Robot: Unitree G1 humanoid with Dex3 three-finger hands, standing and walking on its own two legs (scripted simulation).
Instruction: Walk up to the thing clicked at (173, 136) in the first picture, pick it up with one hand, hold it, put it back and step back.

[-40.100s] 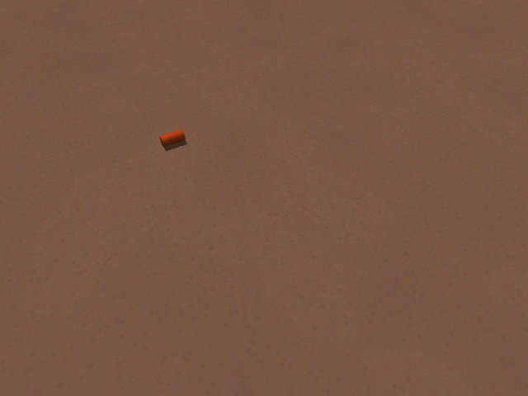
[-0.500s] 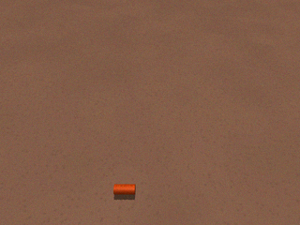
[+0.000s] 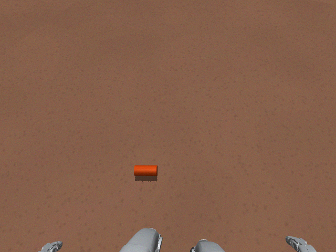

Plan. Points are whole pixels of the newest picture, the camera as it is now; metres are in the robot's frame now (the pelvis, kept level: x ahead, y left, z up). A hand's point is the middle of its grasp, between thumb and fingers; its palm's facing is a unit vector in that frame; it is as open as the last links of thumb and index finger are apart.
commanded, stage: step back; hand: left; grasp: from above
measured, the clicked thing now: (145, 170) +0.58 +0.18 -0.73
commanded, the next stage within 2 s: none
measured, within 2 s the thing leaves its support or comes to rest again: neither
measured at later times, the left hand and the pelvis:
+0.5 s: hand out of the picture -0.05 +0.32 -0.15, palm faces -0.04 -0.92 -0.38, open 7.4 cm; pelvis -0.14 +0.04 +0.01, yaw -2 degrees
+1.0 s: hand out of the picture -0.15 +0.29 -0.13, palm faces -0.04 -0.92 -0.40, open 7.4 cm; pelvis -0.31 +0.03 -0.01, yaw +0 degrees
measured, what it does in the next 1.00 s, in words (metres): walks backwards: left foot, then right foot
